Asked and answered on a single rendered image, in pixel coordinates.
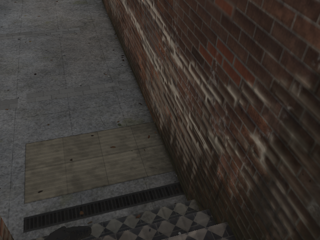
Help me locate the stairs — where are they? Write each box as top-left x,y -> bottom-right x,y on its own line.
31,199 -> 252,240

